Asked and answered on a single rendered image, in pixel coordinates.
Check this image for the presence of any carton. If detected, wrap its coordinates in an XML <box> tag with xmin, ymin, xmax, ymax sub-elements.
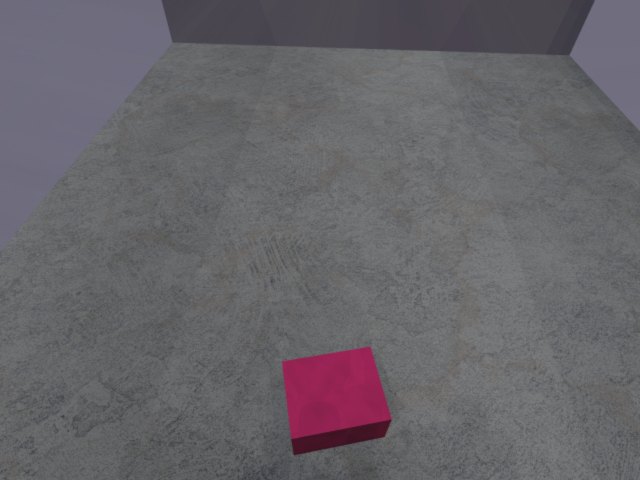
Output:
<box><xmin>282</xmin><ymin>347</ymin><xmax>392</xmax><ymax>455</ymax></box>

